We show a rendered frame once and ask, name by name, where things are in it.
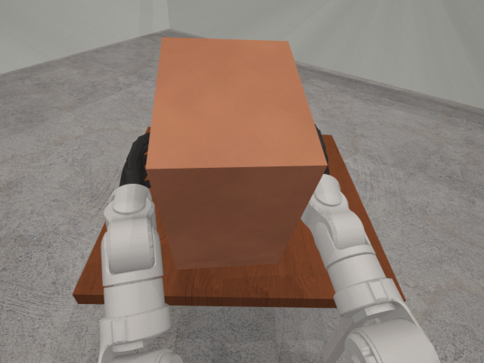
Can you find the robot right upper arm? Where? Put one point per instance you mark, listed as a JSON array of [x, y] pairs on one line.
[[394, 341]]

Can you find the right robot forearm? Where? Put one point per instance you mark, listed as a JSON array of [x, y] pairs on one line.
[[362, 291]]

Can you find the carton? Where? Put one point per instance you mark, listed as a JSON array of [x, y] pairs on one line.
[[234, 156]]

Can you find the left robot forearm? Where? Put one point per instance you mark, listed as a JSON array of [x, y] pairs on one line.
[[134, 304]]

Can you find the robot left hand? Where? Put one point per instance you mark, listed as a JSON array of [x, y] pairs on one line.
[[134, 171]]

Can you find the robot right hand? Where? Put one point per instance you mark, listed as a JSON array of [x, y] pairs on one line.
[[324, 149]]

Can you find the table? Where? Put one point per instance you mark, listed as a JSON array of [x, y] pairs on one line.
[[298, 280]]

